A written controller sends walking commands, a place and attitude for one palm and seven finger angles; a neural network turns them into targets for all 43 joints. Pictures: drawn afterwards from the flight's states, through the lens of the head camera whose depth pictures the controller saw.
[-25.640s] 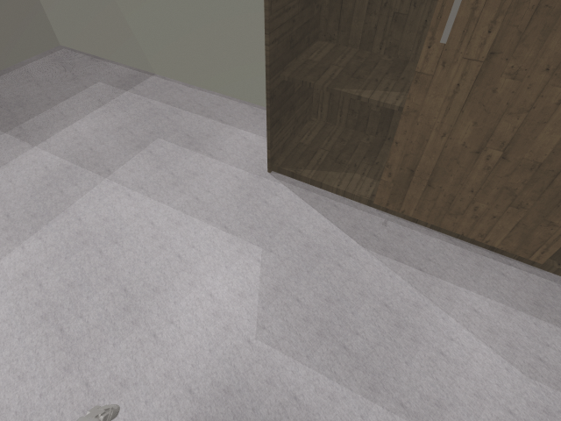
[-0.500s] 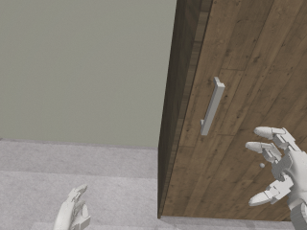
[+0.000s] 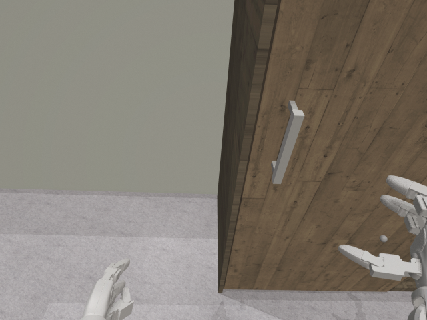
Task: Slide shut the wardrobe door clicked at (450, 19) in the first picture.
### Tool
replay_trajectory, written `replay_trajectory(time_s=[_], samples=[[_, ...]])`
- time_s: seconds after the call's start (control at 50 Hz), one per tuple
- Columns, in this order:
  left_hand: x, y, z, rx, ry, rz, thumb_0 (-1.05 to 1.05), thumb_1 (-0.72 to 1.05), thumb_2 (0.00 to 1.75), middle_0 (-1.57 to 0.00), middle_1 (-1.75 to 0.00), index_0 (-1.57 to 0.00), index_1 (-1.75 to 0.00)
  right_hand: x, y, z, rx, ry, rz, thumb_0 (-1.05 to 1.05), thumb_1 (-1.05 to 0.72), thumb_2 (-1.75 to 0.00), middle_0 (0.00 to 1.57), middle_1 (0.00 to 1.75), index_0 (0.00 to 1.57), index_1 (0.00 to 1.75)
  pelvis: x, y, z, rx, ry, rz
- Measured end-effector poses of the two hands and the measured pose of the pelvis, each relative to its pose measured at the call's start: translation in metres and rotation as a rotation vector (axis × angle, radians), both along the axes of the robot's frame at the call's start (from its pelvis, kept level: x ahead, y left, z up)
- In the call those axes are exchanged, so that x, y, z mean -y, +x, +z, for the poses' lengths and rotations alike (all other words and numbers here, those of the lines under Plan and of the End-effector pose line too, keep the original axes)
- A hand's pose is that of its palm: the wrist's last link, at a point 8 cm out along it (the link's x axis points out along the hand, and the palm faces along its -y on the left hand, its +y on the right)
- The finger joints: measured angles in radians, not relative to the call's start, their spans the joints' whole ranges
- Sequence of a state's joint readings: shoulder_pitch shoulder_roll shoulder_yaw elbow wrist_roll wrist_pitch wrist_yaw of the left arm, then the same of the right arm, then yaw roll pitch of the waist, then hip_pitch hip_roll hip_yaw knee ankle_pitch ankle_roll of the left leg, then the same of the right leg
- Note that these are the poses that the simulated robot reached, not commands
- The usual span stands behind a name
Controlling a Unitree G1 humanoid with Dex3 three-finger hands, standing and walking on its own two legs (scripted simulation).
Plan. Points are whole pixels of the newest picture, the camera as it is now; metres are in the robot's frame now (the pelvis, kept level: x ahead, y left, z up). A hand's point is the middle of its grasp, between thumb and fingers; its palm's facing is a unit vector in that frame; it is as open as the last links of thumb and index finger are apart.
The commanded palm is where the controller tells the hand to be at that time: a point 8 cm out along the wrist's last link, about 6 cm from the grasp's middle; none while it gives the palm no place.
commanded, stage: draw the hand back to the body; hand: right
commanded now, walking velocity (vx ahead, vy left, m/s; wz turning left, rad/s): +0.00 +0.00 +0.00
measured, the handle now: (283, 144) +0.40 -0.14 +0.15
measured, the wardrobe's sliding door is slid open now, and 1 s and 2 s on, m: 0.00 0.00 0.00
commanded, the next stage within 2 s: step back with the hand held close in 0.76 s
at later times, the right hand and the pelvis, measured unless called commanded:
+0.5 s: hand (404, 232) +0.20 -0.26 +0.16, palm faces +0.45 +0.82 -0.35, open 7.9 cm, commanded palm +0.15 -0.30 +0.18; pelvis +0.01 -0.01 +0.00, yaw +1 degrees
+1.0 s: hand (411, 229) +0.20 -0.27 +0.18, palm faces +0.47 +0.79 -0.39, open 7.4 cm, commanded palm +0.15 -0.29 +0.18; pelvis +0.00 +0.00 +0.00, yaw +1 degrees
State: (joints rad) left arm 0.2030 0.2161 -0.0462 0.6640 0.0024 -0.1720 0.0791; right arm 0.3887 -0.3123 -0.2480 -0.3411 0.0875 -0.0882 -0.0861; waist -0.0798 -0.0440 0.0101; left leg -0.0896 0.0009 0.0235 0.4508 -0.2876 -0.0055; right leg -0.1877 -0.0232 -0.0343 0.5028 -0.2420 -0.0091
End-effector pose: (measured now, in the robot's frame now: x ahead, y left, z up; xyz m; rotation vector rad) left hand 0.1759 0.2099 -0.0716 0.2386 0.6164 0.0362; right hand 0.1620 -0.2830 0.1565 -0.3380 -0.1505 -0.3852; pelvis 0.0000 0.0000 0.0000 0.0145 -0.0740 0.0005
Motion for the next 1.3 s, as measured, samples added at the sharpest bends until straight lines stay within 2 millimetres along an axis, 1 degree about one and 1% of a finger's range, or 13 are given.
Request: replay_trajectory(time_s=[0.2, 0.4, 0.48, 0.54, 0.68, 0.88, 1.0, 1.08, 1.16, 1.22, 1.3], samples=[[0.002, 0.006, 0.001, -0.016, -0.009, 0.028, 0.01, 0.90, 0.89, -0.21, -0.30, -0.20, -0.30, 0.010, 0.005, 0.015, 0.027, -0.059, -0.011, 0.00, -0.26, -0.59, 0.23, 0.68, 0.23, 0.67, 0.008, 0.010, 0.002, 0.005, -0.006, 0.015], [-0.001, 0.011, 0.004, -0.019, 0.002, 0.037, 0.01, 0.91, 0.89, -0.21, -0.30, -0.20, -0.30, 0.019, 0.000, 0.016, 0.018, -0.070, -0.044, 0.01, -0.62, -0.77, 0.22, 0.46, 0.22, 0.46, 0.007, 0.012, 0.003, 0.005, -0.004, 0.017], [-0.002, 0.012, 0.004, -0.016, 0.002, 0.033, 0.01, 0.91, 0.89, -0.21, -0.30, -0.20, -0.30, 0.018, -0.003, 0.020, 0.032, -0.077, -0.054, 0.01, -0.75, -0.83, 0.21, 0.39, 0.21, 0.39, 0.006, 0.012, 0.003, 0.006, -0.003, 0.015], [-0.003, 0.011, 0.004, -0.019, 0.000, 0.032, 0.01, 0.91, 0.89, -0.21, -0.30, -0.20, -0.30, 0.017, -0.004, 0.021, 0.034, -0.076, -0.055, 0.01, -0.81, -0.86, 0.21, 0.35, 0.21, 0.35, 0.005, 0.011, 0.003, 0.006, -0.004, 0.013], [-0.005, 0.009, 0.003, -0.022, -0.006, 0.033, 0.01, 0.91, 0.89, -0.21, -0.30, -0.20, -0.30, 0.011, -0.005, 0.020, 0.027, -0.072, -0.051, 0.02, -0.87, -0.89, 0.21, 0.32, 0.21, 0.31, 0.001, 0.010, 0.003, 0.009, -0.004, 0.012], [-0.012, 0.004, 0.002, -0.020, -0.009, 0.040, 0.01, 0.91, 0.89, -0.21, -0.30, -0.20, -0.30, 0.005, -0.010, 0.024, 0.037, -0.082, -0.047, 0.02, -0.89, -0.90, 0.21, 0.30, 0.21, 0.30, -0.005, 0.006, 0.004, 0.017, -0.004, 0.011], [-0.018, -0.002, 0.001, -0.056, 0.009, 0.051, 0.01, 0.91, 0.89, -0.21, -0.30, -0.20, -0.30, 0.018, -0.006, 0.034, 0.076, -0.157, -0.059, 0.02, -0.89, -0.90, 0.21, 0.30, 0.21, 0.30, -0.004, 0.000, 0.003, -0.022, 0.013, 0.024], [-0.022, -0.012, 0.002, -0.075, 0.021, 0.100, 0.01, 0.91, 0.89, -0.21, -0.30, -0.20, -0.30, 0.018, 0.001, 0.028, 0.047, -0.167, -0.016, 0.02, -0.89, -0.90, 0.20, 0.30, 0.20, 0.30, 0.004, -0.007, 0.003, -0.049, 0.007, 0.044], [-0.022, -0.028, 0.004, -0.089, 0.034, 0.153, 0.01, 0.91, 0.89, -0.21, -0.30, -0.20, -0.30, 0.017, 0.002, 0.018, -0.004, -0.171, 0.050, 0.02, -0.89, -0.90, 0.21, 0.30, 0.21, 0.30, 0.013, -0.015, 0.002, -0.063, 0.001, 0.059], [-0.018, -0.041, 0.005, -0.103, 0.047, 0.173, 0.01, 0.91, 0.89, -0.21, -0.30, -0.20, -0.30, 0.021, -0.002, 0.017, -0.007, -0.190, 0.083, 0.02, -0.89, -0.90, 0.21, 0.30, 0.21, 0.30, 0.019, -0.023, 0.000, -0.067, 0.001, 0.061], [-0.010, -0.058, 0.004, -0.111, 0.055, 0.172, 0.01, 0.91, 0.90, -0.21, -0.30, -0.20, -0.30, 0.030, -0.015, 0.022, 0.029, -0.224, 0.086, 0.02, -0.89, -0.90, 0.21, 0.30, 0.21, 0.30, 0.024, -0.035, -0.003, -0.070, 0.003, 0.055]])
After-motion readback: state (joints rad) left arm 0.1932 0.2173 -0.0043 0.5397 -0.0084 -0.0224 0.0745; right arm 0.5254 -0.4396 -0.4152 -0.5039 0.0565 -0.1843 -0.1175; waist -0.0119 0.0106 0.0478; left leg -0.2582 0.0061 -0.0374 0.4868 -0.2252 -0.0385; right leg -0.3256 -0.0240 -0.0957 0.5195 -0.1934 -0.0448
